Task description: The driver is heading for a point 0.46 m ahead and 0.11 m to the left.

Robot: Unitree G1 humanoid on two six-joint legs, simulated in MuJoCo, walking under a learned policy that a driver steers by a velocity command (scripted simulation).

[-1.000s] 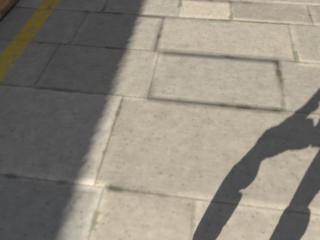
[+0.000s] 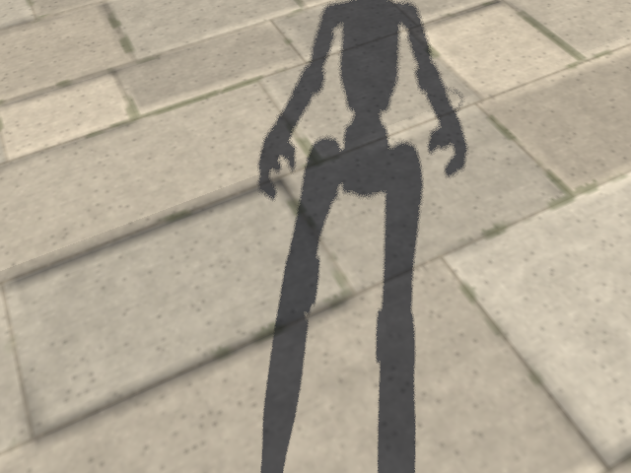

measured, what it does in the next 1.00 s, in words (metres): walks ahead: left foot, then right foot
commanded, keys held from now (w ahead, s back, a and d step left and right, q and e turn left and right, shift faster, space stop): e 0.16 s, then q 0.84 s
